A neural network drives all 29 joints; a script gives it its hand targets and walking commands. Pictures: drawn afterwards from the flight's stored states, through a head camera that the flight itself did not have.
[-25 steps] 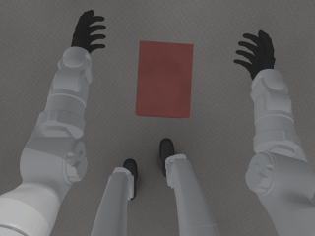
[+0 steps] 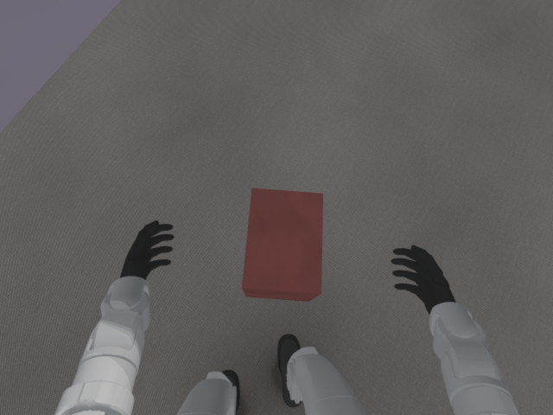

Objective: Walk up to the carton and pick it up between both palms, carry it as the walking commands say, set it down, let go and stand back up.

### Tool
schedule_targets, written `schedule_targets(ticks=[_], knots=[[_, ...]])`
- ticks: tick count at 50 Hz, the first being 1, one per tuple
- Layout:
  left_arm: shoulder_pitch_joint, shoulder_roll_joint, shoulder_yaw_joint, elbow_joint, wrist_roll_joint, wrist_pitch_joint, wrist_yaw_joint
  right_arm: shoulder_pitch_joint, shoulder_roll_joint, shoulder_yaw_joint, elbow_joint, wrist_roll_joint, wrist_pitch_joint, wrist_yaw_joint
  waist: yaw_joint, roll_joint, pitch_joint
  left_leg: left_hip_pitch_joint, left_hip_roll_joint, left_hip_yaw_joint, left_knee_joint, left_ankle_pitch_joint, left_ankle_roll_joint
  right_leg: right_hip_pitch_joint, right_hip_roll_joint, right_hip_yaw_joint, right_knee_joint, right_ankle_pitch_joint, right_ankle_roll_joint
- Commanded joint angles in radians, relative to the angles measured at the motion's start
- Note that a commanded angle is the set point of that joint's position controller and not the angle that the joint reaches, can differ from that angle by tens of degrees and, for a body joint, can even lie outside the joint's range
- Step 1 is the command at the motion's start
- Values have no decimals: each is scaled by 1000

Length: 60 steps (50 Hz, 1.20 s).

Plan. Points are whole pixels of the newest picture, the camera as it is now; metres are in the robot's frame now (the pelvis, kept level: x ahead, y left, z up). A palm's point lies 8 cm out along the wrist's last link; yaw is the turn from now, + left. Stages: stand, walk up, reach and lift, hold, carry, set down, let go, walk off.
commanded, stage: let go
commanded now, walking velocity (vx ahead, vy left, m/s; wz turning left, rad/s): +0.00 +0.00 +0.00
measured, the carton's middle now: (282, 248) +0.46 -0.07 -0.62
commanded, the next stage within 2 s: stand in 0.80 s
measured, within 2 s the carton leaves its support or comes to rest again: neither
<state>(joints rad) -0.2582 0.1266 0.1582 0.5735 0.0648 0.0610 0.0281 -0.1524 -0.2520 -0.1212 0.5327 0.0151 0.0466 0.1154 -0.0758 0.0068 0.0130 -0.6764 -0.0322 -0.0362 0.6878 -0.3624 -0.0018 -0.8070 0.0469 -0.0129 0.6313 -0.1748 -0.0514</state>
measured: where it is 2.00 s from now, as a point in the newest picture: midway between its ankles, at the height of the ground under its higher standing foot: (259, 402)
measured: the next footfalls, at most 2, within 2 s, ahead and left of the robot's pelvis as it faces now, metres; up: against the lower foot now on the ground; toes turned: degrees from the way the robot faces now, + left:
none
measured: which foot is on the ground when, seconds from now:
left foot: down 0.00-1.00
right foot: down 0.00-1.00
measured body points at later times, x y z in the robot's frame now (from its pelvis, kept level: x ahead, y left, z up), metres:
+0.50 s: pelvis +0.03 +0.04 +0.03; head +0.05 +0.04 +0.47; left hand +0.19 +0.27 -0.05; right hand +0.20 -0.20 -0.05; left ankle -0.03 +0.12 -0.71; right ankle +0.06 -0.08 -0.71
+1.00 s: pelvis +0.04 +0.03 +0.02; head +0.04 +0.01 +0.47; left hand +0.18 +0.32 -0.06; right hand +0.20 -0.26 -0.07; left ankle -0.03 +0.12 -0.71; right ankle +0.06 -0.08 -0.71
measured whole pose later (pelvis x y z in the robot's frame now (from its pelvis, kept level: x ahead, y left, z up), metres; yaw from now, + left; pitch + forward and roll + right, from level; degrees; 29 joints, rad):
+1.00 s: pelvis +0.04 +0.03 +0.02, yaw +0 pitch +0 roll -1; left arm 0.21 0.31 0.06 0.69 0.05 0.01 0.01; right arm 0.23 -0.34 -0.06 0.58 -0.04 0.04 0.00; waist 0.00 0.05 -0.01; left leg -0.13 -0.05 -0.04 0.53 -0.40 0.04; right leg -0.29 0.03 -0.01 0.55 -0.26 -0.02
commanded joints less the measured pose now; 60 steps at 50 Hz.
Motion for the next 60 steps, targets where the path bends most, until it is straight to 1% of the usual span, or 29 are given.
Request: schedule_targets(ticks=[1, 6, 10, 13, 18, 20, 25, 28, 31, 35, 40, 41, 42, 43, 44, 45, 47, 51, 53, 56, 60], knots=[[98, 91, 11, -86, -1, -42, -15, 77, -66, 12, -118, -1, -33, -19, 27, -38, -399, -79, -1, 6, -155, 57, 8, 771, -65, 120, -41, 284, 56], [244, 114, -35, -154, -26, -63, -40, 211, -57, 28, -189, -4, -39, -40, 42, -27, -296, 78, 13, 0, -232, 108, 17, 839, -51, 105, -96, 269, 55], [331, 135, -66, -196, -47, -59, -57, 297, -60, 35, -215, -7, -24, -46, 53, -4, -197, 169, 29, -10, -296, 151, 19, 908, -38, 91, -145, 252, 53], [373, 144, -88, -209, -60, -46, -66, 331, -66, 42, -217, -9, -7, -47, 55, 14, -113, 196, 45, -25, -335, 162, 17, 943, -27, 79, -172, 225, 52], [425, 151, -110, -228, -70, -16, -74, 351, -71, 48, -212, -12, 29, -45, 57, 57, 3, 187, 74, -46, -386, 113, -3, 992, 1, 47, -170, 172, 59], [440, 149, -115, -234, -72, -5, -74, 361, -74, 48, -209, -16, 41, -44, 56, 62, 30, 194, 80, -49, -393, 134, -7, 1000, 8, 40, -164, 171, 61], [461, 150, -118, -252, -74, 14, -73, 367, -78, 45, -212, -22, 60, -45, 52, 51, 34, 282, 71, -45, -365, 271, -19, 960, 9, 39, -161, 182, 57], [470, 158, -119, -249, -71, 21, -69, 365, -85, 43, -215, -25, 76, -52, 53, 44, 10, 337, 64, -47, -335, 352, -18, 924, 5, 46, -151, 187, 53], [462, 171, -122, -237, -80, 16, -57, 368, -80, 52, -220, -26, 111, -63, 55, 48, -3, 360, 66, -50, -308, 393, -15, 895, 3, 51, -127, 182, 50], [469, 174, -125, -205, -87, 10, -37, 352, -76, 67, -230, -22, 152, -79, 73, 55, -14, 373, 71, -52, -280, 449, -13, 858, 2, 55, -101, 177, 51], [487, 173, -119, -164, -88, 9, -22, 319, -111, 57, -235, -22, 170, -102, 88, 29, -18, 377, 65, -50, -268, 480, -7, 835, -7, 39, -101, 182, 58], [464, 311, -66, -38, -14, -14, -8, 317, -183, 20, -119, -46, 94, -129, 95, 6, -4, 366, 66, -61, -268, 131, -18, 661, -86, 67, -144, 41, 55], [455, 326, -63, -35, -4, -27, -2, 327, -186, 21, -116, -53, 54, -134, 80, 12, 24, 395, 67, -77, -285, 17, -9, 597, -98, 95, -174, -59, 47], [435, 313, -65, -29, -6, -35, -3, 327, -173, 26, -103, -58, 29, -131, 76, 17, 37, 387, 70, -97, -302, -55, 0, 557, -100, 106, -187, -126, 44], [420, 305, -68, -20, -9, -44, -6, 327, -173, 28, -91, -62, 10, -127, 75, 21, 44, 380, 77, -113, -311, -87, 8, 545, -98, 114, -188, -149, 41], [410, 300, -68, -7, -13, -53, -7, 325, -176, 29, -73, -60, -5, -124, 77, 18, 36, 376, 85, -124, -312, -86, 15, 546, -96, 112, -179, -141, 38], [407, 296, -71, 23, -16, -68, -16, 316, -185, 32, -48, -57, -25, -117, 80, 22, -1, 393, 95, -134, -305, -12, 20, 579, -95, 107, -163, -65, 34], [414, 318, -69, 74, -19, -79, -20, 331, -205, 36, 3, -54, -40, -120, 75, 1, -60, 458, 89, -112, -252, 217, 3, 626, -115, 117, -154, 125, 21], [416, 330, -69, 95, -21, -79, -17, 345, -215, 38, 26, -53, -43, -125, 72, -3, -81, 486, 89, -107, -237, 285, -3, 644, -123, 120, -151, 189, 16], [415, 345, -69, 125, -24, -78, -12, 357, -230, 43, 57, -52, -45, -133, 73, -4, -89, 499, 92, -108, -232, 335, -5, 669, -131, 122, -152, 243, 13], [409, 359, -71, 159, -27, -77, -8, 364, -243, 49, 93, -49, -47, -141, 76, -5, -89, 499, 94, -110, -237, 365, -4, 699, -139, 125, -157, 285, 11]])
